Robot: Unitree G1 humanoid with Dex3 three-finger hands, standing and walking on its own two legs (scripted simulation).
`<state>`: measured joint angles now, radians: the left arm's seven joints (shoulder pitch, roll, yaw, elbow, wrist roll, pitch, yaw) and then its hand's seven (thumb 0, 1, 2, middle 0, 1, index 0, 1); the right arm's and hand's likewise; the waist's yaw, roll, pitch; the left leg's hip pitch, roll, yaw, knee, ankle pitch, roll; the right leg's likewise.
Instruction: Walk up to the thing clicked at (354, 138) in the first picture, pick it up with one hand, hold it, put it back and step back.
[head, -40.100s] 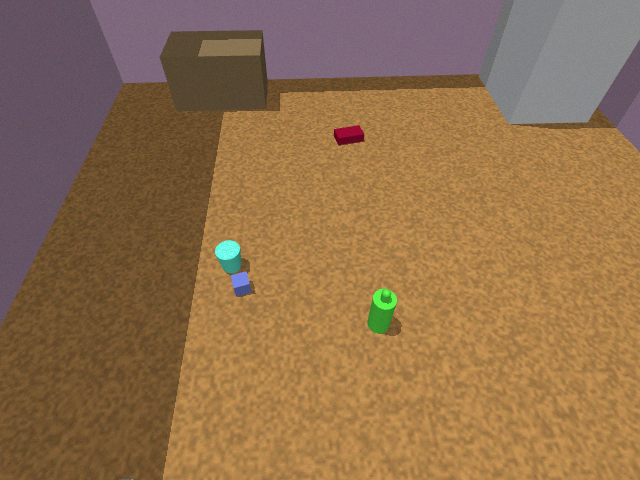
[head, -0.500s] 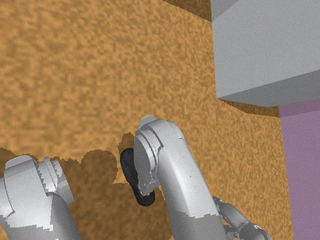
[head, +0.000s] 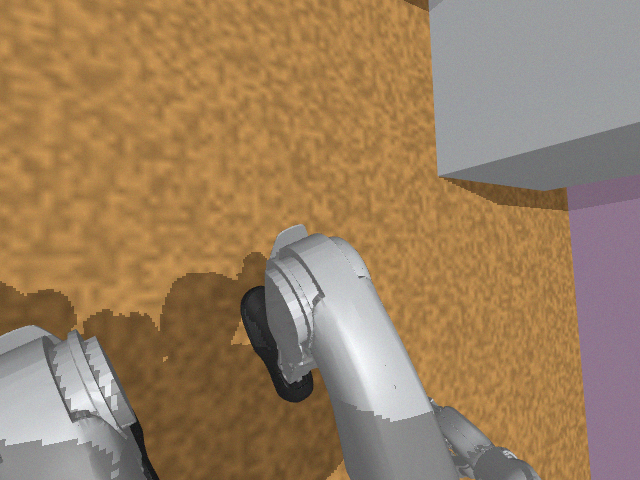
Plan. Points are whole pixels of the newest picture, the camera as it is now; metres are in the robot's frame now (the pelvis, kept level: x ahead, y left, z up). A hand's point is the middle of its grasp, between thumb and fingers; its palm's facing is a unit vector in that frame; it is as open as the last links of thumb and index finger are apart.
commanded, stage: close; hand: left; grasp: from above
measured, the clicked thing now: out of the picture +0.48 +0.32 -0.29
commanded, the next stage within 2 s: settle in 1.08 s
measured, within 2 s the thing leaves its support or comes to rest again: leaves its support in 1.42 s
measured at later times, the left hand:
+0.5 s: hand out of the picture +0.46 +0.31 -0.25, palm faces -0.46 -0.03 -0.89, open 11.9 cm
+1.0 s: hand out of the picture +0.45 +0.33 -0.25, palm faces -0.50 -0.06 -0.86, open 11.1 cm
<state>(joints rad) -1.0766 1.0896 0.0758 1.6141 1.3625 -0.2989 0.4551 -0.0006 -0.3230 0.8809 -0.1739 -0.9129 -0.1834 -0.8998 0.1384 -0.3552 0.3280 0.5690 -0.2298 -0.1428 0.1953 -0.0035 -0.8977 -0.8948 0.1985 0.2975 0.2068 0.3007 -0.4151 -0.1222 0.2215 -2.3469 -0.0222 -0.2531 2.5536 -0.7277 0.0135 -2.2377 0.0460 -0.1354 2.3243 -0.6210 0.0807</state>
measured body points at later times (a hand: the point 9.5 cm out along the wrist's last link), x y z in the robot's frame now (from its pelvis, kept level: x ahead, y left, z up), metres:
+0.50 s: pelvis -0.01 +0.00 +0.00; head +0.27 +0.14 +0.32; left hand +0.48 +0.31 -0.20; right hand +0.05 -0.26 -0.04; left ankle +0.06 +0.12 -0.27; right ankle +0.13 -0.13 -0.27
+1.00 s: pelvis +0.00 +0.00 +0.00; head +0.27 +0.14 +0.32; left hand +0.47 +0.33 -0.20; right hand +0.04 -0.26 -0.05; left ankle +0.06 +0.12 -0.27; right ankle +0.13 -0.13 -0.27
